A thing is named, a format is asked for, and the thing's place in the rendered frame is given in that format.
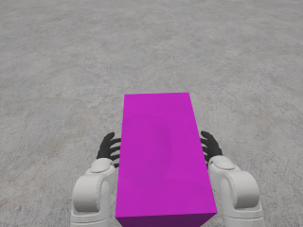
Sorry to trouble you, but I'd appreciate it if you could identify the robot left forearm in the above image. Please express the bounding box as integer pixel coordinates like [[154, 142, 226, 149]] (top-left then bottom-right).
[[70, 158, 117, 227]]

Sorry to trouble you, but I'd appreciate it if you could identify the robot right forearm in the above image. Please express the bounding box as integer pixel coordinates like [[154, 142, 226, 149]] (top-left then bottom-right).
[[207, 155, 266, 227]]

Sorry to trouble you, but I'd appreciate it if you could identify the left robot hand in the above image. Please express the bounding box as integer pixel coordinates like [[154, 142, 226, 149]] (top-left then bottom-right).
[[97, 132, 121, 168]]

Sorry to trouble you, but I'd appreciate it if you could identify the right robot hand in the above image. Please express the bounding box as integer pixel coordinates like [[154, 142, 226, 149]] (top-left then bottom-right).
[[200, 131, 223, 170]]

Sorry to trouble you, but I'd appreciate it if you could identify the carton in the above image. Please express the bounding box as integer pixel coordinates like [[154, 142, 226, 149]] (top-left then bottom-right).
[[115, 92, 218, 227]]

